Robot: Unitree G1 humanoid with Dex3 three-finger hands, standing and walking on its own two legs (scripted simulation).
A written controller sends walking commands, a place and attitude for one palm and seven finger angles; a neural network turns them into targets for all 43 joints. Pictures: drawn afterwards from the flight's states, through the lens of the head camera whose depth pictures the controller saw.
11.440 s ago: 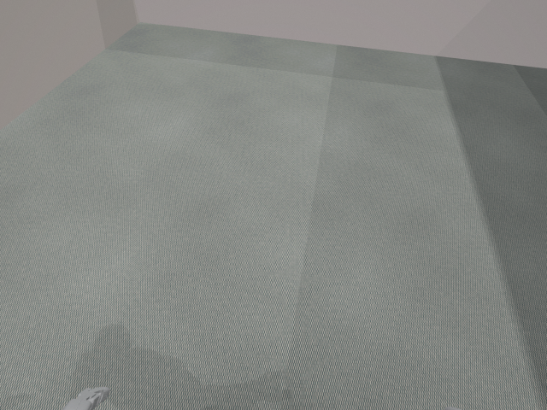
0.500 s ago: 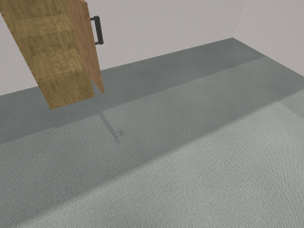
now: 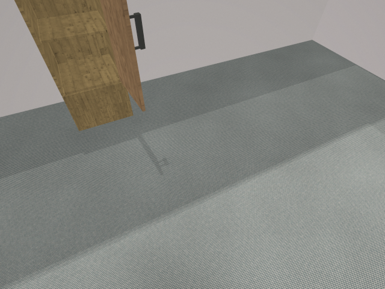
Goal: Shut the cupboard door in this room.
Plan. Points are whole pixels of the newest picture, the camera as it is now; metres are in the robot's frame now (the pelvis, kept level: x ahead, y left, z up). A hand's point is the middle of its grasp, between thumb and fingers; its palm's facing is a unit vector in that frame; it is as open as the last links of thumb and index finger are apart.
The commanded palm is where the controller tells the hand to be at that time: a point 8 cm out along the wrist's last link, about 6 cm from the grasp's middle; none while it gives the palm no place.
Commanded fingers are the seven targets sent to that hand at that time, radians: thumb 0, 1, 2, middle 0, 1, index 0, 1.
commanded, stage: stand and wait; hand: left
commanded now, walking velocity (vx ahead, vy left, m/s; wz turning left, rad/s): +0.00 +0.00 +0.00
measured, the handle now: (135, 32) +1.14 +0.34 +0.00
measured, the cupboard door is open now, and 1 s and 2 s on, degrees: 96 96 96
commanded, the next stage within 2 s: turn or walk to find it in 0.28 s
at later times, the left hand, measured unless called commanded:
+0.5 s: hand out of the picture +0.01 +0.18 -0.17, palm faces +0.10 -0.97 -0.21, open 7.4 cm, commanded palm none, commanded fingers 0.00 0.90 0.90 -0.20 -0.30 -0.20 -0.30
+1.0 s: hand out of the picture +0.02 +0.18 -0.19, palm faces +0.21 -0.96 -0.20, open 7.4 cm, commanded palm none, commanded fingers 0.00 0.90 0.90 -0.20 -0.30 -0.20 -0.30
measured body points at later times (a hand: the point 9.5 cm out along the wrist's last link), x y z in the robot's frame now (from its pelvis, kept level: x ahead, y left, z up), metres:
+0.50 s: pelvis +0.00 -0.01 +0.00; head +0.02 -0.01 +0.45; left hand +0.00 +0.23 -0.16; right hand +0.03 -0.24 -0.16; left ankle +0.06 +0.11 -0.74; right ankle +0.01 -0.12 -0.74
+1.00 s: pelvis +0.02 +0.00 -0.01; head +0.04 +0.01 +0.44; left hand +0.01 +0.23 -0.17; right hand +0.07 -0.24 -0.16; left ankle +0.02 +0.10 -0.72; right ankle +0.01 -0.12 -0.74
